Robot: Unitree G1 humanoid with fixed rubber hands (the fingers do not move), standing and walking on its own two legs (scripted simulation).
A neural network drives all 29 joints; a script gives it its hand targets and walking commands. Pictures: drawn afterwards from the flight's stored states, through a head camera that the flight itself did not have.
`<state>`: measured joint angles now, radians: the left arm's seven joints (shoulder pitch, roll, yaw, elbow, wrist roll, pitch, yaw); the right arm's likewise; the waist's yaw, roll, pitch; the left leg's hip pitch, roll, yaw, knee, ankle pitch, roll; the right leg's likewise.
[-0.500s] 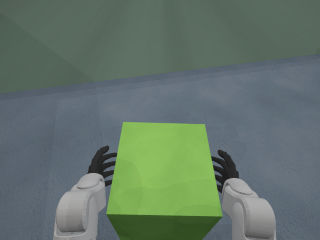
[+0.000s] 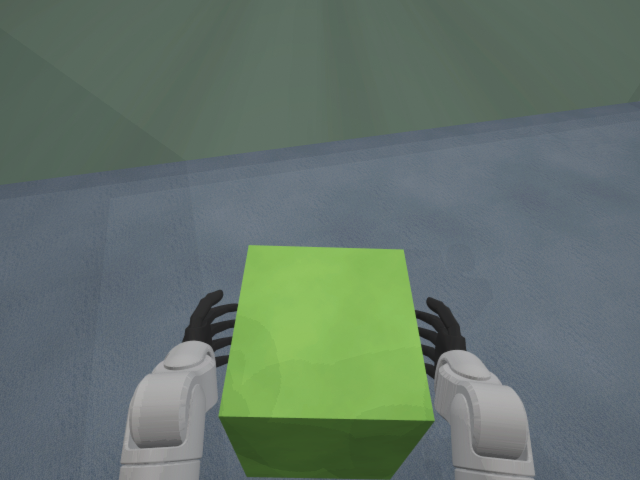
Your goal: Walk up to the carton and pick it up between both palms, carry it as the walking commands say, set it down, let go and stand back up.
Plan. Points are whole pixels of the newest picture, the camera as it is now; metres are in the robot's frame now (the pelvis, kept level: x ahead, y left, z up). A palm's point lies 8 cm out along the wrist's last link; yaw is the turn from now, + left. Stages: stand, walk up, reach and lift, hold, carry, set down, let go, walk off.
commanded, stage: carry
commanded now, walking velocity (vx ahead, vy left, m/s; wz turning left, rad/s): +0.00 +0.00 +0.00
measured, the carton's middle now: (322, 367) +0.29 +0.00 +0.00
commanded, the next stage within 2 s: none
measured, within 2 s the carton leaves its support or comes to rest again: neither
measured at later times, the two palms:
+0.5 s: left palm (217, 346) +0.29 +0.13 +0.04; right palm (448, 356) +0.28 -0.16 +0.04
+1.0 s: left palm (223, 344) +0.30 +0.13 +0.03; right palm (447, 352) +0.30 -0.16 +0.03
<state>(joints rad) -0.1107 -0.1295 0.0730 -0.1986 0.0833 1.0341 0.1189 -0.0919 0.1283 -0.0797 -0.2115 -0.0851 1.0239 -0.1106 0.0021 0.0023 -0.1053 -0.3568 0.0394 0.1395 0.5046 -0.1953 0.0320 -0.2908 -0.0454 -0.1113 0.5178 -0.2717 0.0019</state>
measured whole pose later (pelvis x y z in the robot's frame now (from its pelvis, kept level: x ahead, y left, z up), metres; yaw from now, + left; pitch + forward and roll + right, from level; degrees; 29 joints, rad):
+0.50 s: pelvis +0.01 -0.01 +0.00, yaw +0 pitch +3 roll +0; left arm -0.16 -0.13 0.11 0.04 0.13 0.81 0.09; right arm -0.14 0.13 -0.11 0.02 -0.13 0.80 -0.09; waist 0.00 0.00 -0.08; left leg -0.34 0.06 0.14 0.52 -0.21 0.01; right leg -0.27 -0.03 -0.11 0.52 -0.29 -0.01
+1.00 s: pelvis +0.02 -0.01 +0.00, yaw +0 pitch +2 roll +0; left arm -0.12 -0.13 0.11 0.07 0.12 0.73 0.09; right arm -0.12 0.13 -0.10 0.06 -0.13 0.73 -0.09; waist 0.00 0.00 -0.07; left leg -0.32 0.06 0.14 0.53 -0.25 0.00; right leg -0.25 -0.03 -0.12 0.53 -0.32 -0.01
